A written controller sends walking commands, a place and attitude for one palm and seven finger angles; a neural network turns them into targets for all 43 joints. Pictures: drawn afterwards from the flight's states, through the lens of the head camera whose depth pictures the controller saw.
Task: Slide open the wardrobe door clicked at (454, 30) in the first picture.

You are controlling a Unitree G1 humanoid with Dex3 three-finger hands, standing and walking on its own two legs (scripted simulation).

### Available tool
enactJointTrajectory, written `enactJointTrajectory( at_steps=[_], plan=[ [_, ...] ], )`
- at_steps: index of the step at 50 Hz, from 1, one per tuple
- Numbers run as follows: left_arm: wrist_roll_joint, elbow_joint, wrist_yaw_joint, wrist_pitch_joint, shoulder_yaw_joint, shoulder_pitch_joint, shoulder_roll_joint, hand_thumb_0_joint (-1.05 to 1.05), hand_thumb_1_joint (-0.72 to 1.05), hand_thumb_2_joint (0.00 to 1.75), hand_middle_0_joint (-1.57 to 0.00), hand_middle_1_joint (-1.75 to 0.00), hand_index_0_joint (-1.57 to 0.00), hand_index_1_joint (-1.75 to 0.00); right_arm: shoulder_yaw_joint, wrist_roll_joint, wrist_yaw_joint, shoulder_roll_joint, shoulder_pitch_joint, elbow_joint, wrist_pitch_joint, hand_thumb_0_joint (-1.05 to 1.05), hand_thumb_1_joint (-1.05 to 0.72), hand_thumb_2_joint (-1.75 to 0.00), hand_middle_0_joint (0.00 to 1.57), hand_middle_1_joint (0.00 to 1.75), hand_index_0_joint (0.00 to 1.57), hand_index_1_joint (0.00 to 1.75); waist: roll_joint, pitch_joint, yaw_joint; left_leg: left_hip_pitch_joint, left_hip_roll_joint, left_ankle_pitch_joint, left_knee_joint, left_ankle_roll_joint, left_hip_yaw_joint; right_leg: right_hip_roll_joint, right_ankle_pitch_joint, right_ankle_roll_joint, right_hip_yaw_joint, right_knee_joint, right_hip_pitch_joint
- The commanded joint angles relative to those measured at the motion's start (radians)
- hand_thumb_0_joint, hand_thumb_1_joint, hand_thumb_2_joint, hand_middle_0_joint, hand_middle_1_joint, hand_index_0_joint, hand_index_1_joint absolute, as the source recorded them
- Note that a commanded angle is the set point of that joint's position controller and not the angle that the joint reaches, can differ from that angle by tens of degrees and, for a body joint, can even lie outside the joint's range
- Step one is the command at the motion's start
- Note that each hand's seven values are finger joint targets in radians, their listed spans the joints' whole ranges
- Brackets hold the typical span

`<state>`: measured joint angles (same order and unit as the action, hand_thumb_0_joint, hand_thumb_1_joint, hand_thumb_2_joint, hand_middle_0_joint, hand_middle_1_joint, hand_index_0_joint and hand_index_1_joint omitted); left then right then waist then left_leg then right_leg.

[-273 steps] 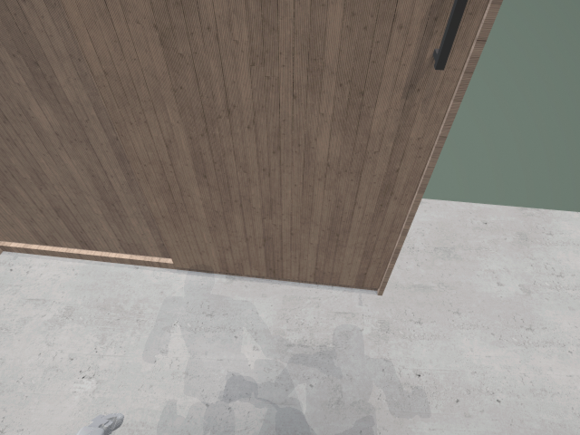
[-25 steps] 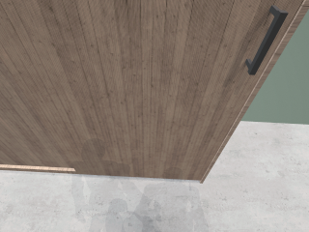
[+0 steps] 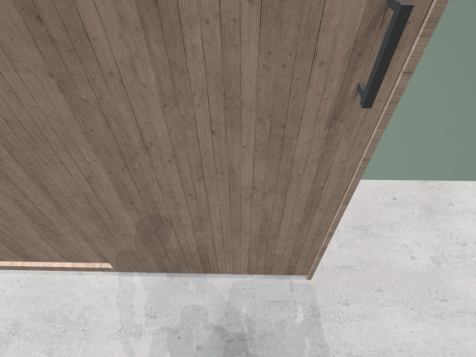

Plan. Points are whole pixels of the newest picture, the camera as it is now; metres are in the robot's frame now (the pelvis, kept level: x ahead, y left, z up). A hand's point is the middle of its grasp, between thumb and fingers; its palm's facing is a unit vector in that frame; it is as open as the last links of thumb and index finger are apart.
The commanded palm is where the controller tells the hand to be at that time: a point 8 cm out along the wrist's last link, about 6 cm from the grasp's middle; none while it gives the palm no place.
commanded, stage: shuffle to correct the standing spot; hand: right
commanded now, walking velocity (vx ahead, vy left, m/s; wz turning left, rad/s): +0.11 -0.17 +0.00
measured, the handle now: (379, 55) +0.51 -0.20 +0.25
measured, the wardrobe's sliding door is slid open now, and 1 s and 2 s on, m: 0.00 0.00 0.00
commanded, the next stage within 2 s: come to a stop and stand still in 0.12 s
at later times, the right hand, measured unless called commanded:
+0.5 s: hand out of the picture +0.05 -0.25 -0.18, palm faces +0.08 +0.98 -0.20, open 7.4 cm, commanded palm none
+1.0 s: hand out of the picture +0.10 -0.26 -0.16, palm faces +0.01 +0.98 -0.20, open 7.4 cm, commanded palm none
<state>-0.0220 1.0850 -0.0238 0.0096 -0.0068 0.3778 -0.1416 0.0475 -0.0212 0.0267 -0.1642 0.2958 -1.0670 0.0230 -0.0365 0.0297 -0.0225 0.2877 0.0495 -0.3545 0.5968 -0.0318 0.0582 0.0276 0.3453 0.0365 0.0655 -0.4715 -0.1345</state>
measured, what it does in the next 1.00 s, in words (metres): steps on the spot: right foot, then left foot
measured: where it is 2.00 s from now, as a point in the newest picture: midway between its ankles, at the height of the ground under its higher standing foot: outside the picture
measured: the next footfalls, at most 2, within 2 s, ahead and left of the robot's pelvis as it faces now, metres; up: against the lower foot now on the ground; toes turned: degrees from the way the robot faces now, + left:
right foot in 0.36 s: +0.09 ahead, -0.18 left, +0.00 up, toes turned -2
left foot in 0.58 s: +0.08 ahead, +0.03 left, +0.00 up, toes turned +3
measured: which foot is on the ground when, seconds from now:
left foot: down 0.00-0.36, up 0.38-0.56, down 0.58-1.00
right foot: down 0.00-0.12, up 0.14-0.34, down 0.36-1.00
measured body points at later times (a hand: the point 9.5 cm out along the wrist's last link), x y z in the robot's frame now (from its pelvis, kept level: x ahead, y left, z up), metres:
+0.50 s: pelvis +0.05 -0.07 +0.00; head +0.08 -0.08 +0.44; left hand +0.10 +0.16 -0.15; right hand +0.05 -0.31 -0.17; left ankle +0.02 +0.05 -0.72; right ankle +0.07 -0.19 -0.73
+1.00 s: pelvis +0.04 -0.09 +0.00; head +0.03 -0.09 +0.45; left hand +0.09 +0.15 -0.14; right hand +0.10 -0.32 -0.15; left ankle +0.04 +0.02 -0.73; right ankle +0.05 -0.18 -0.73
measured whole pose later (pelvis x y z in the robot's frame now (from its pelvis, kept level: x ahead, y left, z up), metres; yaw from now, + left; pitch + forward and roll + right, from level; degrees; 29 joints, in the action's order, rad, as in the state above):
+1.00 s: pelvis +0.04 -0.09 +0.00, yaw +1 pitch -1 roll +1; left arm -0.02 0.98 -0.01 0.00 0.00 0.26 -0.17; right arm -0.01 -0.01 0.04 -0.18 0.26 -0.97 0.00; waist 0.00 -0.01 0.00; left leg 0.21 0.00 -0.27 0.50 -0.01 0.05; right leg 0.01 0.27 0.04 0.05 -0.52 -0.23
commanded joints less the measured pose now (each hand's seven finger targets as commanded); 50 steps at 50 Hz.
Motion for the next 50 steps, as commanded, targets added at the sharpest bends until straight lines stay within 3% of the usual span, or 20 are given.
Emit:
enactJointTrajectory(
  at_steps=[1,4,6,7,9,15,16,17,18,19,23,27,30,31,33,34,38,40,43,50],
  plan=[
    [-0.007,-0.041,-0.014,0.007,0.024,0.098,-0.132,0.0,0.9,0.9,-0.2,-0.3,-0.2,-0.3,0.003,-0.002,0.0,-0.035,-0.021,0.084,-0.03,0.0,-0.9,-0.9,0.2,0.3,0.2,0.3,0.163,0.067,0.015,0.09,-0.006,-0.12,0.087,-0.015,0.038,-0.239,-0.545,0.132,-0.206,0.12,0.011],
    [0.004,-0.062,-0.016,0.013,0.025,0.063,-0.134,0.0,0.9,0.9,-0.2,-0.3,-0.2,-0.3,0.015,0.001,0.002,-0.054,0.089,0.055,-0.044,0.0,-0.9,-0.9,0.2,0.3,0.2,0.3,0.109,0.004,-0.038,-0.152,0.043,0.125,-0.073,-0.043,-0.011,-0.168,-0.604,0.074,-0.116,-0.02,-0.08],
    [0.012,-0.106,-0.004,0.022,0.032,0.015,-0.093,0.0,0.9,0.9,-0.2,-0.3,-0.2,-0.3,0.043,-0.003,0.014,-0.176,0.237,0.01,-0.055,0.0,-0.9,-0.9,0.2,0.3,0.2,0.3,-0.2,-0.035,-0.077,-0.394,0.353,0.516,-0.2,-0.181,-0.374,-0.009,-0.056,-0.017,0.024,-0.322,-0.381],
    [0.007,-0.126,-0.006,0.008,0.037,-0.047,-0.098,0.0,0.9,0.9,-0.2,-0.3,-0.2,-0.3,0.052,0.0,0.022,-0.189,0.261,0.0,-0.06,0.0,-0.9,-0.9,0.2,0.3,0.2,0.3,-0.244,-0.009,-0.1,-0.399,0.457,0.649,-0.244,-0.262,-0.462,-0.03,0.265,-0.041,-0.018,-0.466,-0.473],
    [0.004,-0.138,0.008,-0.001,0.043,-0.097,-0.076,0.0,0.9,0.9,-0.2,-0.3,-0.2,-0.3,0.047,-0.011,0.032,-0.158,0.17,0.033,-0.053,0.0,-0.9,-0.9,0.2,0.3,0.2,0.3,-0.139,0.055,-0.059,-0.254,0.417,0.506,-0.258,-0.235,-0.362,-0.102,0.227,-0.041,-0.112,-0.559,-0.488],
    [0.005,-0.069,0.029,-0.002,0.039,0.057,-0.027,0.0,0.9,0.9,-0.2,-0.3,-0.2,-0.3,0.039,-0.013,0.012,-0.152,-0.029,0.099,-0.029,0.0,-0.9,-0.9,0.2,0.3,0.2,0.3,-0.085,0.057,0.067,0.164,0.149,0.031,-0.144,-0.04,-0.033,-0.032,-0.169,-0.072,0.058,-0.056,0.024],
    [0.0,-0.055,0.022,0.008,0.048,0.1,-0.078,0.0,0.9,0.9,-0.2,-0.3,-0.2,-0.3,0.029,-0.009,0.01,-0.11,-0.01,0.104,-0.018,0.0,-0.9,-0.9,0.2,0.3,0.2,0.3,0.075,0.034,0.071,0.156,0.094,-0.018,0.004,-0.012,0.0,-0.088,-0.19,-0.069,-0.01,0.023,0.057],
    [-0.007,-0.071,0.013,0.019,0.059,0.12,-0.154,0.0,0.9,0.9,-0.2,-0.3,-0.2,-0.3,0.018,-0.001,0.005,-0.052,0.033,0.115,-0.009,0.0,-0.9,-0.9,0.2,0.3,0.2,0.3,0.296,0.003,0.062,0.15,0.009,-0.185,0.136,0.042,0.052,-0.278,-0.285,0.01,-0.27,0.135,-0.011],
    [-0.012,-0.096,0.005,0.013,0.063,0.081,-0.203,0.0,0.9,0.9,-0.2,-0.3,-0.2,-0.3,0.016,0.006,0.006,-0.048,0.048,0.119,-0.01,0.0,-0.9,-0.9,0.2,0.3,0.2,0.3,0.287,0.005,0.051,0.105,-0.015,-0.259,0.226,0.034,0.011,-0.368,-0.279,0.099,-0.389,0.205,-0.11],
    [-0.014,-0.101,-0.005,0.021,0.06,0.01,-0.199,0.0,0.9,0.9,-0.2,-0.3,-0.2,-0.3,0.011,0.002,0.009,-0.044,0.043,0.101,-0.012,0.0,-0.9,-0.9,0.2,0.3,0.2,0.3,0.257,0.007,0.035,0.09,-0.003,-0.251,0.267,0.02,-0.021,-0.36,-0.24,0.12,-0.402,0.235,-0.119],
    [-0.012,-0.104,-0.019,0.019,0.049,-0.105,-0.16,0.0,0.9,0.9,-0.2,-0.3,-0.2,-0.3,-0.004,0.009,-0.008,-0.032,0.041,0.053,-0.017,0.0,-0.9,-0.9,0.2,0.3,0.2,0.3,0.212,-0.013,0.02,0.056,0.016,-0.158,0.147,0.034,-0.033,-0.308,-0.563,0.12,-0.239,0.14,-0.041],
    [-0.004,-0.099,-0.026,-0.002,0.072,-0.101,-0.177,0.0,0.9,0.9,-0.2,-0.3,-0.2,-0.3,0.001,0.002,-0.01,-0.053,0.073,0.055,-0.013,0.0,-0.9,-0.9,0.2,0.3,0.2,0.3,0.124,-0.044,0.014,-0.048,-0.019,0.052,-0.083,0.032,-0.012,-0.292,-0.627,0.094,-0.185,0.049,-0.037],
    [0.009,-0.115,-0.016,-0.004,0.063,-0.119,-0.121,0.0,0.9,0.9,-0.2,-0.3,-0.2,-0.3,0.009,-0.006,-0.002,-0.123,0.065,0.078,-0.023,0.0,-0.9,-0.9,0.2,0.3,0.2,0.3,-0.026,-0.049,0.021,-0.122,0.113,0.454,-0.161,-0.02,-0.15,-0.14,-0.292,-0.012,-0.046,-0.055,-0.147],
    [0.01,-0.114,-0.015,-0.015,0.057,-0.124,-0.092,0.0,0.9,0.9,-0.2,-0.3,-0.2,-0.3,0.01,-0.005,-0.001,-0.138,0.054,0.085,-0.029,0.0,-0.9,-0.9,0.2,0.3,0.2,0.3,-0.152,-0.046,0.023,-0.105,0.16,0.523,-0.187,-0.055,-0.194,-0.087,-0.128,-0.036,-0.009,-0.094,-0.161],
    [0.008,-0.099,-0.01,-0.025,0.048,-0.133,-0.065,0.0,0.9,0.9,-0.2,-0.3,-0.2,-0.3,-0.002,-0.003,0.006,-0.12,0.032,0.087,-0.036,0.0,-0.9,-0.9,0.2,0.3,0.2,0.3,-0.163,-0.027,0.023,-0.067,0.194,0.528,-0.229,-0.111,-0.217,-0.073,0.038,-0.048,-0.025,-0.147,-0.156],
    [0.01,-0.152,-0.004,-0.005,0.07,-0.175,-0.151,0.0,0.9,0.9,-0.2,-0.3,-0.2,-0.3,0.001,-0.02,0.044,-0.144,0.067,0.102,-0.043,0.0,-0.9,-0.9,0.2,0.3,0.2,0.3,-0.094,-0.11,0.014,-0.198,0.184,1.016,-0.159,-0.064,-0.312,-0.057,0.046,-0.069,0.023,-0.221,-0.192],
    [0.016,-0.198,0.013,-0.007,0.044,-0.164,-0.069,0.0,0.9,0.9,-0.2,-0.3,-0.2,-0.3,0.0,-0.008,0.039,-0.17,0.021,0.17,-0.066,0.0,-0.9,-0.9,0.2,0.3,0.2,0.3,-0.032,-0.128,0.033,-0.211,0.171,0.782,-0.139,-0.128,-0.203,-0.051,0.049,-0.031,-0.022,-0.211,-0.203],
    [0.014,-0.17,0.008,-0.007,0.042,-0.093,-0.084,0.0,0.9,0.9,-0.2,-0.3,-0.2,-0.3,-0.013,0.0,0.035,-0.152,-0.023,0.173,-0.056,0.0,-0.9,-0.9,0.2,0.3,0.2,0.3,-0.047,-0.044,0.067,-0.05,0.119,0.453,-0.157,-0.081,-0.163,-0.058,-0.068,-0.024,-0.037,-0.037,-0.074],
    [0.002,-0.166,0.009,0.008,0.035,-0.096,-0.14,0.0,0.9,0.9,-0.2,-0.3,-0.2,-0.3,-0.025,0.006,0.024,-0.118,-0.017,0.169,-0.041,0.0,-0.9,-0.9,0.2,0.3,0.2,0.3,0.149,0.053,0.033,-0.011,0.017,0.107,-0.163,-0.009,-0.101,-0.158,-0.177,0.026,-0.173,0.072,-0.146],
    [0.001,-0.16,0.008,0.011,0.024,-0.102,-0.16,0.0,0.9,0.9,-0.2,-0.3,-0.2,-0.3,-0.038,0.006,0.008,-0.126,0.013,0.138,-0.04,0.0,-0.9,-0.9,0.2,0.3,0.2,0.3,0.066,0.046,0.021,-0.062,0.022,0.029,-0.211,-0.009,-0.119,-0.132,0.026,0.02,-0.167,0.155,-0.175]
  ],
)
